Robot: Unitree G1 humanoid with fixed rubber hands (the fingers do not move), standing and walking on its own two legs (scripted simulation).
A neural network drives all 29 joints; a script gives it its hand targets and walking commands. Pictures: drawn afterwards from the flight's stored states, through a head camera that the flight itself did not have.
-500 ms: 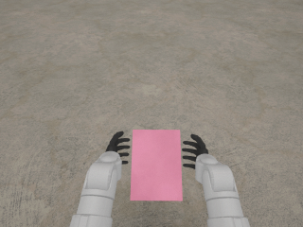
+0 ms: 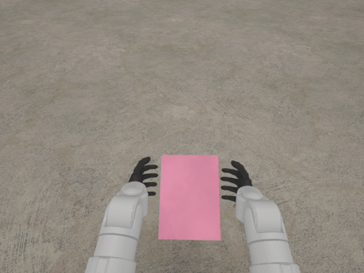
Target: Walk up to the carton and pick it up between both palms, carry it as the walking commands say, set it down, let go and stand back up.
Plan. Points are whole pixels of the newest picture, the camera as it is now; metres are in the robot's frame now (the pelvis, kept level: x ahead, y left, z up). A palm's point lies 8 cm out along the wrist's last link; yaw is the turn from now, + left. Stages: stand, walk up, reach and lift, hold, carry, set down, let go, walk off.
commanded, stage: hold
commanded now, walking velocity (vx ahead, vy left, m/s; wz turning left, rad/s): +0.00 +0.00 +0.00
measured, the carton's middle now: (188, 195) +0.36 +0.00 -0.10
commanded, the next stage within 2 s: set down in 0.28 s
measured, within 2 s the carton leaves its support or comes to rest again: neither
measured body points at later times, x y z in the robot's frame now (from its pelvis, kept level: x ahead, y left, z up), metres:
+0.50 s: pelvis +0.02 +0.01 +0.00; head -0.04 +0.00 +0.44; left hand +0.33 +0.15 +0.03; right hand +0.34 -0.08 +0.03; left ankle +0.06 +0.12 -0.72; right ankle +0.09 -0.08 -0.72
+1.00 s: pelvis +0.01 +0.04 -0.04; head +0.07 +0.04 +0.41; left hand +0.34 +0.16 -0.07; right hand +0.34 -0.07 -0.09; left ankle +0.06 +0.13 -0.72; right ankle +0.09 -0.08 -0.72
